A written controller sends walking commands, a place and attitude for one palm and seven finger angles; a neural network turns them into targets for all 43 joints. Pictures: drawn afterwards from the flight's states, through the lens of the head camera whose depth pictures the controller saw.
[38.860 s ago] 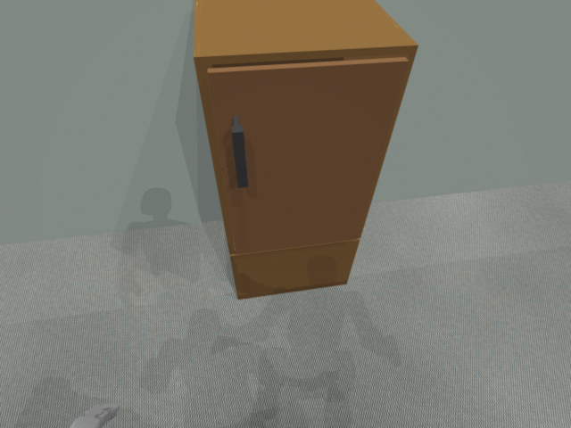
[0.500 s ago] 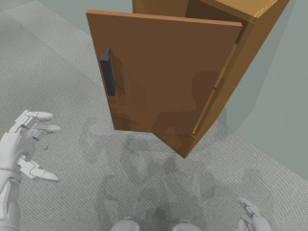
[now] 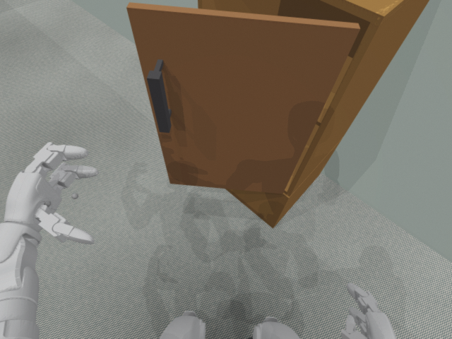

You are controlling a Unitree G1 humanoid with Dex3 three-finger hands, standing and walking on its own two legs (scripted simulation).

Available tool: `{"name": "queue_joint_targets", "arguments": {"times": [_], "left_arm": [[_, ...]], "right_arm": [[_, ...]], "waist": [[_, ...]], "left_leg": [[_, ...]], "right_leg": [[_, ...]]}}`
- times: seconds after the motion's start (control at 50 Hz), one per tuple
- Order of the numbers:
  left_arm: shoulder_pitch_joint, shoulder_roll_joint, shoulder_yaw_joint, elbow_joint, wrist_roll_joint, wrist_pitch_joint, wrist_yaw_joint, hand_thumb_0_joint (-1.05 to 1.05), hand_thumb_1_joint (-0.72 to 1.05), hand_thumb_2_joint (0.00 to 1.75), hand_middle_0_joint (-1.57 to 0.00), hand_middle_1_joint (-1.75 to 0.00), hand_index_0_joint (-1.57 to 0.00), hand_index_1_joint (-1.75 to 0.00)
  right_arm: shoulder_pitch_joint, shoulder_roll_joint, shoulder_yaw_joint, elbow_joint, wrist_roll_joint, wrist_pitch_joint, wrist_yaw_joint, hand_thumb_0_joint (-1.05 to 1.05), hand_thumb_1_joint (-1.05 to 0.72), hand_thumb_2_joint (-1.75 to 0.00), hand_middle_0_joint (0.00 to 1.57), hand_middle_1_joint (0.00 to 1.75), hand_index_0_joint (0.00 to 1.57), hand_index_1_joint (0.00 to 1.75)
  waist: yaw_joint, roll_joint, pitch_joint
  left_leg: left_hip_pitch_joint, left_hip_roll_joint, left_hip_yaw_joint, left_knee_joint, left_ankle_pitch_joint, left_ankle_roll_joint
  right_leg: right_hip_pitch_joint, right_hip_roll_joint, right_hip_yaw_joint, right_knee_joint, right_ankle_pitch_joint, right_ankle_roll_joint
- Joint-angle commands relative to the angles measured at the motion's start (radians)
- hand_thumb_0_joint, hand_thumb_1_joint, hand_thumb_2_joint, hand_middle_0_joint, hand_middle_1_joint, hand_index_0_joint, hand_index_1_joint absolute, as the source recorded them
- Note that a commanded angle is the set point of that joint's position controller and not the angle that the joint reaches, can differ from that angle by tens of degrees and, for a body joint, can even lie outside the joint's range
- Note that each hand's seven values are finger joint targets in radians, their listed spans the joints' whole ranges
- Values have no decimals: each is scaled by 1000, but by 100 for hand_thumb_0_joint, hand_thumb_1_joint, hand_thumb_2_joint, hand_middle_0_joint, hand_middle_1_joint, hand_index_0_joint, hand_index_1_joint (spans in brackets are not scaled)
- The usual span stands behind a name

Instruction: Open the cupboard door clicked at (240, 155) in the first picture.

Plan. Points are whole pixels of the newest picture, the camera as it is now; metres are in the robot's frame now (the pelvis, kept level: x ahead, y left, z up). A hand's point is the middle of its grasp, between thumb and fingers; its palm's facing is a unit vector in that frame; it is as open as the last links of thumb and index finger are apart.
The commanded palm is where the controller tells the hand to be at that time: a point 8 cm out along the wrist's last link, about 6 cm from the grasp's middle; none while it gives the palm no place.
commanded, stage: move the hooked fingers beside the handle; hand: left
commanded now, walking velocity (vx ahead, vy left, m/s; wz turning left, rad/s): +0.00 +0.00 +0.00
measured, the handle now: (162, 97) +0.57 +0.17 +0.05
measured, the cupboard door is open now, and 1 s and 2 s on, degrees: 38 38 38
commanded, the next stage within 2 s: none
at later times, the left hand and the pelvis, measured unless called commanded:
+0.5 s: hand (99, 161) +0.40 +0.25 +0.05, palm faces -0.04 -1.00 -0.01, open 14.0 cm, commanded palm +0.38 +0.31 +0.06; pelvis +0.01 +0.00 +0.00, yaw -2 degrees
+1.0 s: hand (115, 130) +0.47 +0.24 +0.06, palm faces -0.03 -1.00 -0.02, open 14.0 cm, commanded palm +0.45 +0.29 +0.05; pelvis +0.00 +0.01 -0.01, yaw -2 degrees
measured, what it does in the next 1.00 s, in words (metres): stands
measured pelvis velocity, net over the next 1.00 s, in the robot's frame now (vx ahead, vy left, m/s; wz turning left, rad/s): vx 0.00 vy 0.01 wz -0.04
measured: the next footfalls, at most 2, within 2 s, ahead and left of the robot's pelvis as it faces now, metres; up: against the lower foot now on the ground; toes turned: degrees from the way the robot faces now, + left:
none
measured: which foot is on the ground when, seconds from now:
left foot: down 0.00-1.00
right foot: down 0.00-1.00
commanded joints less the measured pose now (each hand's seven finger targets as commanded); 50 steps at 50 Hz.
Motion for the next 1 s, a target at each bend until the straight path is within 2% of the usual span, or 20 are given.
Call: {"name": "queue_joint_targets", "arguments": {"times": [0.0, 0.06, 0.1, 0.14, 0.26, 0.28, 0.36, 0.4, 0.42, 0.44, 0.46, 0.52, 0.58, 0.7, 0.72, 0.86, 0.88, 0.9, 0.94, 0.98], "left_arm": [[-295, 276, 70, -186, -24, -68, -1, 0, -50, 30, -30, -120, -30, -120], [-312, 328, 113, -71, -13, -36, 6, 0, -50, 30, -30, -120, -30, -120], [-295, 319, 110, -57, -9, -25, 9, 0, -50, 30, -30, -120, -30, -120], [-291, 355, 141, -50, -6, -28, 10, 0, -50, 30, -30, -120, -30, -120], [-360, 348, 135, -78, -4, -84, 17, 0, -50, 30, -30, -120, -30, -120], [-359, 320, 112, -81, -5, -89, 15, 0, -50, 30, -30, -120, -30, -120], [-435, 306, 86, -18, 4, -82, 8, 0, -50, 30, -30, -120, -30, -120], [-461, 303, 77, 4, 15, -78, 16, 0, -50, 30, -30, -120, -30, -120], [-506, 310, 68, 4, 19, -78, 18, 0, -50, 30, -30, -120, -30, -120], [-517, 359, 110, 18, 28, -80, 26, 0, -50, 30, -30, -120, -30, -120], [-543, 339, 87, 19, 33, -84, 29, 0, -50, 30, -30, -120, -30, -120], [-589, 403, 133, 43, 48, -106, 50, 0, -50, 30, -30, -120, -30, -120], [-633, 353, 87, 71, 64, -120, 60, 0, -50, 30, -30, -120, -30, -120], [-697, 352, 66, 225, 80, -94, 49, 0, -50, 30, -30, -120, -30, -120], [-702, 369, 79, 228, 79, -97, 49, 0, -50, 30, -30, -120, -30, -120], [-868, 423, 95, 255, 111, -148, 78, 0, -50, 30, -30, -120, -30, -120], [-894, 386, 60, 263, 115, -152, 80, 0, -50, 30, -30, -120, -30, -120], [-921, 393, 64, 266, 117, -158, 85, 0, -50, 30, -30, -120, -30, -120], [-917, 420, 83, 281, 127, -160, 89, 0, -50, 30, -30, -120, -30, -120], [-912, 435, 96, 318, 129, -151, 94, 0, -50, 30, -30, -120, -30, -120]], "right_arm": [[51, -154, -76, -110, 2, -36, -10, 0, -90, -90, 20, 30, 20, 30], [67, -162, -75, -102, 3, -13, -6, 0, -90, -90, 20, 30, 20, 30], [68, -159, -76, -113, 2, -4, 0, 0, -90, -90, 20, 30, 20, 30], [86, -161, -79, -119, 1, 7, 4, 0, -90, -90, 20, 30, 20, 30], [115, -159, -92, -105, -3, 28, 17, 0, -90, -90, 20, 30, 20, 30], [116, -157, -91, -106, -4, 31, 20, 0, -90, -90, 20, 30, 20, 30], [134, -165, -96, -79, -1, 47, 16, 0, -90, -90, 20, 30, 20, 30], [136, -163, -97, -77, -1, 53, 15, 0, -90, -90, 20, 30, 20, 30], [139, -167, -94, -73, -2, 56, 14, 0, -90, -90, 20, 30, 20, 30], [147, -170, -96, -66, -4, 61, 13, 0, -90, -90, 20, 30, 20, 30], [145, -165, -93, -67, -5, 65, 14, 0, -90, -90, 20, 30, 20, 30], [153, -167, -91, -62, -9, 76, 13, 0, -90, -90, 20, 30, 20, 30], [158, -161, -90, -57, -11, 86, 21, 0, -90, -90, 20, 30, 20, 30], [178, -172, -89, -47, -10, 119, 25, 0, -90, -90, 20, 30, 20, 30], [182, -174, -88, -50, -10, 123, 24, 0, -90, -90, 20, 30, 20, 30], [209, -179, -87, -31, -19, 157, 28, 0, -90, -90, 20, 30, 20, 30], [212, -175, -86, -27, -21, 160, 29, 0, -90, -90, 20, 30, 20, 30], [215, -178, -87, -18, -23, 162, 30, 0, -90, -90, 20, 30, 20, 30], [232, -184, -87, -14, -26, 172, 31, 0, -90, -90, 20, 30, 20, 30], [236, -186, -87, -11, -27, 182, 31, 0, -90, -90, 20, 30, 20, 30]], "waist": [[-20, 117, -336], [-19, 49, -317], [-6, 71, -325], [1, 58, -365], [-19, 95, -392], [-24, 91, -402], [-53, 77, -362], [-50, 95, -358], [-60, 89, -354], [-47, 101, -378], [-58, 109, -380], [-49, 104, -406], [-59, 146, -420], [-81, 78, -382], [-72, 87, -390], [-93, 126, -437], [-107, 139, -436], [-107, 140, -437], [-103, 160, -481], [-104, 143, -472]], "left_leg": [[235, 13, -82, -172, 274, -42], [160, 11, -67, -161, 276, -34], [149, 8, -58, -163, 297, -34], [154, 9, -49, -153, 358, -33], [197, 17, -51, -137, 429, -34], [201, 16, -50, -138, 435, -32], [202, 23, -57, -136, 409, -31], [202, 21, -60, -142, 387, -32], [199, 21, -59, -136, 389, -29], [207, 23, -64, -138, 391, -33], [214, 21, -63, -136, 393, -32], [194, 21, -63, -125, 401, -30], [248, 28, -71, -124, 433, -38], [185, 29, -66, -117, 384, -30], [184, 28, -69, -114, 407, -30], [219, 35, -88, -94, 416, -39], [234, 36, -91, -92, 409, -39], [241, 39, -100, -92, 399, -42], [272, 40, -103, -88, 438, -46], [250, 39, -101, -87, 428, -43]], "right_leg": [[120, 16, 79, -108, 155, -1], [157, 16, 88, -106, 189, 4], [175, 12, 89, -103, 216, 4], [213, 16, 95, -95, 280, 4], [187, 25, 95, -84, 328, 6], [188, 25, 95, -85, 332, 8], [129, 27, 89, -90, 300, 11], [118, 24, 87, -93, 274, 9], [113, 26, 88, -90, 278, 6], [119, 26, 89, -88, 270, 5], [114, 25, 90, -89, 275, 7], [134, 26, 95, -76, 284, 3], [89, 27, 87, -74, 277, 5], [72, 28, 84, -75, 264, 9], [77, 30, 84, -68, 272, 4], [15, 34, 83, -50, 245, 6], [-10, 34, 81, -50, 232, 7], [-23, 35, 77, -49, 216, 6], [-21, 39, 79, -46, 227, 4], [-14, 38, 77, -49, 230, 6]]}}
